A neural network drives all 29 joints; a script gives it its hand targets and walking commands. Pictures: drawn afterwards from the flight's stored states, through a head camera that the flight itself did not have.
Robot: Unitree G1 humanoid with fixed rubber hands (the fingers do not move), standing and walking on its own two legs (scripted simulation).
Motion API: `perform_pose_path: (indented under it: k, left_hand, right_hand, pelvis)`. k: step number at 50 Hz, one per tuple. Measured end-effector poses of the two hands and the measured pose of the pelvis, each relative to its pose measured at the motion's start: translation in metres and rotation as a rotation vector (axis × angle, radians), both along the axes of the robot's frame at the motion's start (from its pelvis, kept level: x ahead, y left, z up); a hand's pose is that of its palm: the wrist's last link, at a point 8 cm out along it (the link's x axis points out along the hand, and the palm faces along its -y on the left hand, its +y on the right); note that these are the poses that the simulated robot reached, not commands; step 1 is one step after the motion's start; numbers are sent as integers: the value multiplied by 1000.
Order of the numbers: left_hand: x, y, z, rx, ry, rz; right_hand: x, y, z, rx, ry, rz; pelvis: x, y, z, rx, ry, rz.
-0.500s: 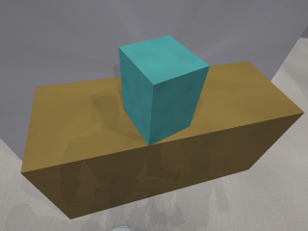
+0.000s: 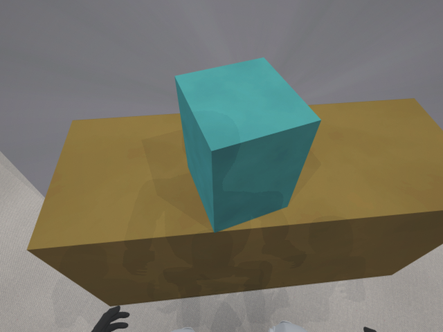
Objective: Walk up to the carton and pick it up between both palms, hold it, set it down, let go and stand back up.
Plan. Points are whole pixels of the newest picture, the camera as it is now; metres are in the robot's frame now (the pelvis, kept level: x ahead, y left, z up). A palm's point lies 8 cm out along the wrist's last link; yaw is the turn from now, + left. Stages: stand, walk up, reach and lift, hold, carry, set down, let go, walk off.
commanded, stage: walk up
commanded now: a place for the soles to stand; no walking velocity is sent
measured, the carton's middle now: (237, 149) +0.50 -0.03 +0.01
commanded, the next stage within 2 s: reach and lift in 1.90 s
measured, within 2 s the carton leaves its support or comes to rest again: neither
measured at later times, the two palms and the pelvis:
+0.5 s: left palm out of the picture +0.06 +0.26 -0.08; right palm out of the picture +0.14 -0.25 -0.08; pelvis +0.01 -0.01 +0.03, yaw +6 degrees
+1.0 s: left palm out of the picture +0.04 +0.24 -0.09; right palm out of the picture +0.14 -0.25 -0.09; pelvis +0.04 -0.02 +0.03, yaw +9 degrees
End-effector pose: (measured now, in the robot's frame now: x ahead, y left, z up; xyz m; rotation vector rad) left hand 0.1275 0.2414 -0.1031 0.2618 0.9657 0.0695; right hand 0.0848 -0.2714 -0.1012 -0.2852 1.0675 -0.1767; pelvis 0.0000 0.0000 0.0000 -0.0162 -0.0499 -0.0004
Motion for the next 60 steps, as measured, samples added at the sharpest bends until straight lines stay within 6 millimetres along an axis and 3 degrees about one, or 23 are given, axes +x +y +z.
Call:
perform_pose_path:
  k: [6,17,34,40,48,60]
  left_hand:
    - [-21,19,-4,21,73,88]
    - [-56,12,18,7,80,137]
    - [-86,16,19,6,103,211]
    - [-93,12,16,-1,133,233]
    - [-94,-2,11,-19,183,252]
    - [-66,-10,10,-21,142,275]
  right_hand:
    - [28,7,12,11,-51,37]
    - [60,22,21,80,-66,122]
    - [42,23,18,81,8,125]
    - [37,21,17,74,32,122]
    - [48,20,15,82,46,136]
    - [90,13,17,65,-5,177]
  pelvis:
    - [5,-6,5,16,10,30]
    - [6,-10,22,6,17,74]
    - [7,-10,27,-2,29,125]
    - [16,-14,27,-2,36,134]
    - [32,-21,28,1,42,151]
    - [47,-30,25,2,32,174]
